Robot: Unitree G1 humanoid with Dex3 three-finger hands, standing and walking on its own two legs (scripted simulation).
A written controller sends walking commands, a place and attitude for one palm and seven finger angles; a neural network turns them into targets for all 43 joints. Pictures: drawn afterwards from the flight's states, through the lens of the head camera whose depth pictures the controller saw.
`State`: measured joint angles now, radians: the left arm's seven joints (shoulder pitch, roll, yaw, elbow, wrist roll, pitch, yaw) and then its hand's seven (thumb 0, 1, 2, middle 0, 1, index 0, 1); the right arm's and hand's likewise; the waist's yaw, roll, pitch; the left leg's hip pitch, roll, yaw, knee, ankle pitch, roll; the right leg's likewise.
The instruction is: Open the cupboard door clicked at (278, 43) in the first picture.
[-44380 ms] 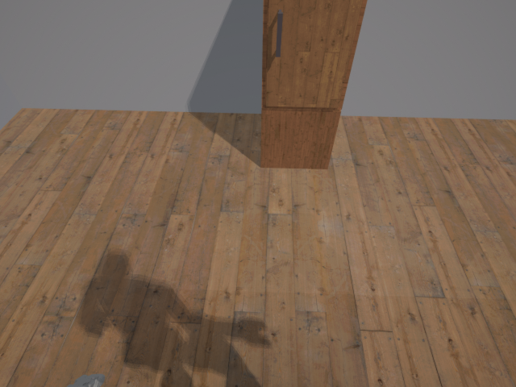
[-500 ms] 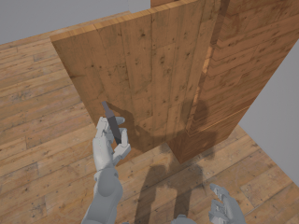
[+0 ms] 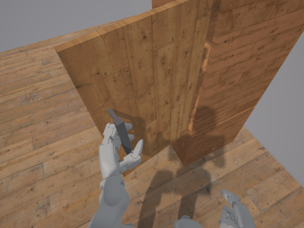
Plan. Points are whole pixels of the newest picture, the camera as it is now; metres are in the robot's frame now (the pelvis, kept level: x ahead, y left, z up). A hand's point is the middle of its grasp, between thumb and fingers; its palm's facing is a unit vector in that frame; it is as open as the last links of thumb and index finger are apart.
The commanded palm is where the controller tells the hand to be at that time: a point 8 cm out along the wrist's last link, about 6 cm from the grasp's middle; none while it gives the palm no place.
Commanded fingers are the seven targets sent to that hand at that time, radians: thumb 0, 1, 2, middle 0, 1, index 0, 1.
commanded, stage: open thumb and fingers to let go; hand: left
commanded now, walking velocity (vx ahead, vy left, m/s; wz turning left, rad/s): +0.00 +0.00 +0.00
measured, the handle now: (120, 133) +0.35 +0.10 +0.06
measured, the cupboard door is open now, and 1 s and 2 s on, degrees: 100 100 100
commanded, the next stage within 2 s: slide the hand sideways off the handle in 0.54 s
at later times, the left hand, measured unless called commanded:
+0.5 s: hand (132, 154) +0.29 +0.06 +0.05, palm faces +0.20 -0.98 -0.01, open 15.1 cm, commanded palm +0.26 +0.11 +0.05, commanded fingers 0.00 -0.50 0.30 -0.15 -0.30 -0.15 -0.30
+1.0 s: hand (124, 166) +0.26 +0.08 +0.05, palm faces -0.24 -0.97 +0.03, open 16.4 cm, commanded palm +0.24 +0.14 +0.05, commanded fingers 0.00 -0.50 0.30 -0.15 -0.30 -0.15 -0.30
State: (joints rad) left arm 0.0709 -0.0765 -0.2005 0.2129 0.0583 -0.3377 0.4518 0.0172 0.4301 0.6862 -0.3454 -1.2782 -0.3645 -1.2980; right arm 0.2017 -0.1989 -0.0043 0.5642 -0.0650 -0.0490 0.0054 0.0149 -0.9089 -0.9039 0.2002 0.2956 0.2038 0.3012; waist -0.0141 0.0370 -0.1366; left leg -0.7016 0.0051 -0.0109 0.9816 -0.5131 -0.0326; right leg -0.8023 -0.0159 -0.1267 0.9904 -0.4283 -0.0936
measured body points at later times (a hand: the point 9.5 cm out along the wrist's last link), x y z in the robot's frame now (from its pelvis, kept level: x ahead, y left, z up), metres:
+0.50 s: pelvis -0.02 +0.02 +0.00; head +0.03 +0.00 +0.44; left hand +0.27 +0.11 +0.05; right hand +0.14 -0.20 -0.11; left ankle -0.02 +0.14 -0.68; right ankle +0.04 -0.06 -0.68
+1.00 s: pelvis -0.02 +0.04 +0.00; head +0.03 +0.02 +0.44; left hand +0.27 +0.13 +0.05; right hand +0.14 -0.19 -0.09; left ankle -0.02 +0.14 -0.68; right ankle +0.04 -0.06 -0.68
